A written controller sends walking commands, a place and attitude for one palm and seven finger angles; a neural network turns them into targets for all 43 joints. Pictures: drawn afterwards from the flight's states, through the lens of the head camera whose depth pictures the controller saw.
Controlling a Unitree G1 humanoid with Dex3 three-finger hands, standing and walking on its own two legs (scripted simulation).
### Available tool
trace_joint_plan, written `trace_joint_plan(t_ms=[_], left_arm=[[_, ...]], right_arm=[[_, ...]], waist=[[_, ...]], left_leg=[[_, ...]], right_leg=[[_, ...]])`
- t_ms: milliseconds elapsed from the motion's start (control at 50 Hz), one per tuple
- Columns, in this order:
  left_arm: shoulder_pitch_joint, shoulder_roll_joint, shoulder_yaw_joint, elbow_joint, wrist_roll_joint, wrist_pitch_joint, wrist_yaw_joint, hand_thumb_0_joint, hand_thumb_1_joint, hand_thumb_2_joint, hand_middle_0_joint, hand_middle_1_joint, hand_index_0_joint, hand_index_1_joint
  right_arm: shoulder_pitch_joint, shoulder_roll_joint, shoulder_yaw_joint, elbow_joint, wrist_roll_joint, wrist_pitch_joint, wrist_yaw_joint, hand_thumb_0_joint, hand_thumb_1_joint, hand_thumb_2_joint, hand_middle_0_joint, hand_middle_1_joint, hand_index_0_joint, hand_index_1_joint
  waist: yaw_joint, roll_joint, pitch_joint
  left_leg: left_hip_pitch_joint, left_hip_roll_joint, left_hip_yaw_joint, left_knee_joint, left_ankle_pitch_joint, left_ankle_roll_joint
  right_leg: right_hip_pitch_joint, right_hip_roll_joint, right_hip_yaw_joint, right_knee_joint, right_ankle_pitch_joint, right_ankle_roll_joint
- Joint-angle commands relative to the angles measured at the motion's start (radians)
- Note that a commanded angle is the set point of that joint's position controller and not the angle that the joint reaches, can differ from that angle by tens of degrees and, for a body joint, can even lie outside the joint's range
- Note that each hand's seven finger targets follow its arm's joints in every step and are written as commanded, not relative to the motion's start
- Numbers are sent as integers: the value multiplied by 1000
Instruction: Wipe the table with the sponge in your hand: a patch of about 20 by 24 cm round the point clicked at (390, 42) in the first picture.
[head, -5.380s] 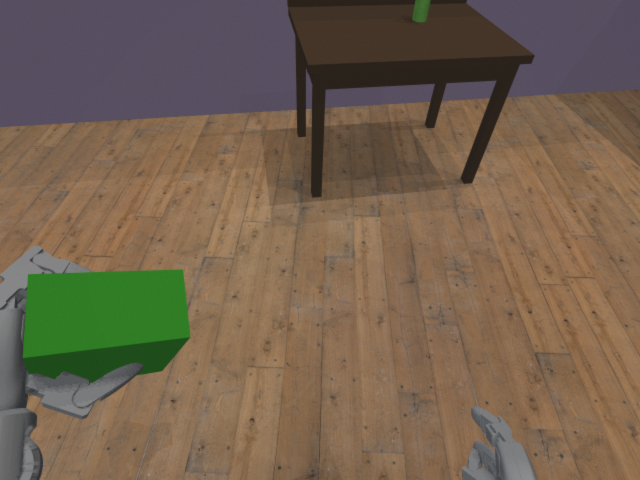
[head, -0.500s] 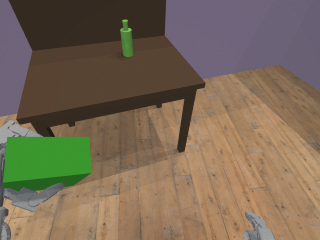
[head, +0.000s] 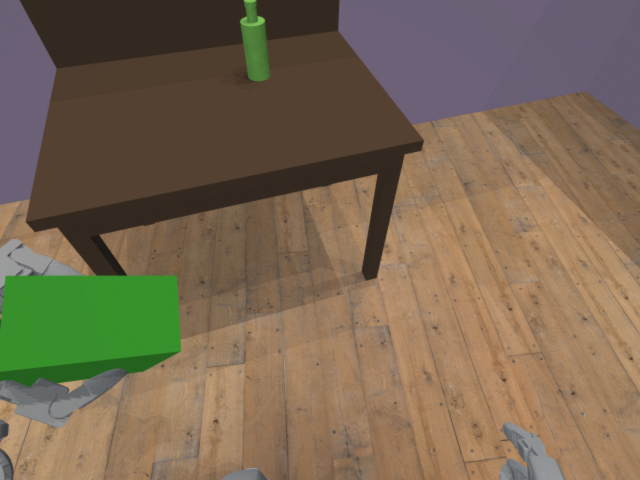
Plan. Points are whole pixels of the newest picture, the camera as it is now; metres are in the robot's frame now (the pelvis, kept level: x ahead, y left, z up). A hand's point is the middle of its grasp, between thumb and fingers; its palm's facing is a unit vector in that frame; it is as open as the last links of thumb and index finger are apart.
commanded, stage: take the last steps up to it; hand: left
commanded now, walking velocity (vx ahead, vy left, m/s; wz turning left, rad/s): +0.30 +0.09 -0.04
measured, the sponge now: (113, 332) +0.22 +0.21 +0.14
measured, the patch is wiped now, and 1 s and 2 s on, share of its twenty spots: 0.00 0.00 0.00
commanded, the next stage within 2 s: come to a stop and stand still in 1.86 s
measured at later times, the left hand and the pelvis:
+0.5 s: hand (110, 239) +0.32 +0.24 +0.15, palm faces +0.37 -0.80 -0.48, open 10.7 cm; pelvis +0.09 +0.01 -0.02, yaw -2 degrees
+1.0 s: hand (120, 154) +0.44 +0.27 +0.17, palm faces +0.34 -0.84 -0.43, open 10.7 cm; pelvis +0.20 +0.05 -0.01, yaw -3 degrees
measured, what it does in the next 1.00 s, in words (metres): walks ahead: left foot, then right foot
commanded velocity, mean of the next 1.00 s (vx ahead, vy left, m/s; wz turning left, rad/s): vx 0.30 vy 0.07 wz -0.02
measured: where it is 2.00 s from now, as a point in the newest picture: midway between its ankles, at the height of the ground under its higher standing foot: (311, 424)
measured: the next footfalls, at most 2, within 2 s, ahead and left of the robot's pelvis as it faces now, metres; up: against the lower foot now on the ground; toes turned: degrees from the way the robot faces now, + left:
left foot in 0.06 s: +0.09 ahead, +0.14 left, +0.00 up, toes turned +9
right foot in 0.42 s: +0.16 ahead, -0.09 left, +0.00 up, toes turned -12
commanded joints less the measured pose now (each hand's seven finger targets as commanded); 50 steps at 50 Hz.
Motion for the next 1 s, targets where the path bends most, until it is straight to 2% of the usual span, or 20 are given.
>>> trace_joint_plan(t_ms=[0, 20, 60, 80, 140, 200, 360, 380, 420, 440, 500, 560, 640, 720, 740, 760, 780, 820, 900, 980], left_arm=[[-136, 136, 93, -196, -12, -51, 41, 0, 100, 1300, -1200, -1600, -1200, -1600], [-173, 131, 81, -229, -10, -58, 40, 0, 100, 1300, -1200, -1600, -1200, -1600], [-212, 139, 80, -254, -2, -80, 36, 0, 100, 1300, -1200, -1600, -1200, -1600], [-195, 191, 119, -193, 5, -83, 34, 0, 100, 1300, -1200, -1600, -1200, -1600], [-153, 154, 98, -241, 3, -78, 21, 0, 100, 1300, -1200, -1600, -1200, -1600], [-126, 139, 90, -300, 1, -72, 17, 0, 100, 1300, -1200, -1600, -1200, -1600], [-127, 133, 104, -122, -12, -31, 15, 0, 100, 1300, -1200, -1600, -1200, -1600], [-141, 144, 107, -115, -8, -29, 15, 0, 100, 1300, -1200, -1600, -1200, -1600], [-164, 208, 148, -126, -10, -29, 22, 0, 100, 1300, -1200, -1600, -1200, -1600], [-169, 188, 146, -105, -27, -35, 15, 0, 100, 1300, -1200, -1600, -1200, -1600], [-152, 200, 155, -211, -17, -62, 13, 0, 100, 1300, -1200, -1600, -1200, -1600], [-89, 178, 144, -251, -12, -75, 21, 0, 100, 1300, -1200, -1600, -1200, -1600], [-26, 183, 172, -266, -18, -64, 43, 0, 100, 1300, -1200, -1600, -1200, -1600], [-67, 154, 141, -263, -17, -55, 54, 0, 100, 1300, -1200, -1600, -1200, -1600], [-92, 156, 141, -261, -15, -62, 54, 0, 100, 1300, -1200, -1600, -1200, -1600], [-114, 145, 128, -265, -14, -69, 51, 0, 100, 1300, -1200, -1600, -1200, -1600], [-143, 137, 115, -270, -15, -78, 47, 0, 100, 1300, -1200, -1600, -1200, -1600], [-169, 194, 139, -228, -5, -86, 34, 0, 100, 1300, -1200, -1600, -1200, -1600], [-111, 159, 115, -318, -12, -75, 19, 0, 100, 1300, -1200, -1600, -1200, -1600], [-61, 144, 119, -259, -23, -57, 19, 0, 100, 1300, -1200, -1600, -1200, -1600]], right_arm=[[-85, -56, -22, -170, -1, -57, -20, 0, -900, -900, 200, 300, 200, 300], [-77, -71, -28, -174, 1, -59, -26, 0, -900, -900, 200, 300, 200, 300], [-88, -86, -28, -189, 9, -62, -20, 0, -900, -900, 200, 300, 200, 300], [-102, -64, -13, -166, -3, -71, -22, 0, -900, -900, 200, 300, 200, 300], [-102, -59, -21, -141, 10, -85, -9, 0, -900, -900, 200, 300, 200, 300], [-96, -56, -12, -144, 6, -100, 0, 0, -900, -900, 200, 300, 200, 300], [-118, -48, 6, -138, 3, -74, -22, 0, -900, -900, 200, 300, 200, 300], [-122, -42, 7, -137, 3, -65, -22, 0, -900, -900, 200, 300, 200, 300], [-157, -8, 20, -166, 5, -57, -13, 0, -900, -900, 200, 300, 200, 300], [-126, -40, 1, -142, 5, -60, -3, 0, -900, -900, 200, 300, 200, 300], [-164, -34, 11, -127, 9, -36, 6, 0, -900, -900, 200, 300, 200, 300], [-148, -36, 6, -139, 1, -31, 4, 0, -900, -900, 200, 300, 200, 300], [-134, -24, -1, -174, -3, -40, -2, 0, -900, -900, 200, 300, 200, 300], [-98, -40, -20, -183, -2, -47, -17, 0, -900, -900, 200, 300, 200, 300], [-84, -53, -28, -182, 0, -48, -24, 0, -900, -900, 200, 300, 200, 300], [-80, -80, -38, -189, 3, -49, -26, 0, -900, -900, 200, 300, 200, 300], [-84, -92, -42, -195, 11, -50, -19, 0, -900, -900, 200, 300, 200, 300], [-110, -60, -21, -171, -2, -69, -19, 0, -900, -900, 200, 300, 200, 300], [-105, -60, -18, -155, 9, -87, -3, 0, -900, -900, 200, 300, 200, 300], [-101, -50, 1, -158, 2, -92, -1, 0, -900, -900, 200, 300, 200, 300]], waist=[[1, -49, -144], [-9, 54, -146], [-8, 365, -150], [-9, 346, -129], [0, 188, -102], [2, 255, -131], [6, 163, -142], [10, 96, -160], [25, -281, -158], [18, -251, -174], [12, -39, -135], [-1, -58, -142], [32, -112, -187], [9, -82, -192], [-5, -2, -200], [-14, 152, -206], [-12, 318, -203], [-10, 311, -156], [5, 257, -168], [-2, 246, -167]], left_leg=[[206, -17, 39, -218, 42, 17], [307, 23, -15, -271, 25, 39], [424, 318, -446, -403, 87, 190], [335, 369, -531, -454, -37, 245], [330, 302, -342, -393, 120, 239], [291, 235, -181, -391, 212, 184], [183, 194, -66, -225, 121, 111], [115, 160, -35, -96, 90, 92], [-279, -39, 8, 400, -261, 17], [-278, -11, -115, 532, -215, 3], [-298, 42, -140, 580, -94, -22], [-199, 56, -99, 365, -42, -20], [-54, 0, 25, 48, -19, -5], [174, -31, 74, -198, 99, 1], [264, -8, 46, -238, 114, 16], [366, 109, -123, -275, 148, 77], [463, 291, -384, -313, 310, 167], [364, 367, -512, -378, 217, 259], [342, 250, -219, -338, 329, 201], [254, 227, -132, -343, 309, 158]], right_leg=[[17, -184, 176, -41, -62, -79], [-66, -135, 148, 88, -83, -48], [-349, 35, 13, 530, -377, 26], [-386, 2, 76, 675, -357, 21], [-453, -45, 83, 692, -225, 43], [-363, -37, 22, 555, -140, 50], [17, 44, -86, 37, -36, 44], [114, 4, -21, -28, -9, 21], [301, -364, 607, -178, 107, -168], [245, -389, 628, -211, -10, -164], [175, -342, 373, -173, 122, -159], [99, -298, 197, -152, 288, -132], [143, -256, 149, -104, 299, -124], [94, -193, 106, 13, 164, -68], [43, -158, 79, 116, 141, -40], [-96, -84, 37, 290, 39, 0], [-296, 13, -12, 499, -308, 40], [-404, -21, 92, 730, -352, 35], [-382, -39, 40, 583, -194, 50], [-188, 9, -43, 296, -129, 54]])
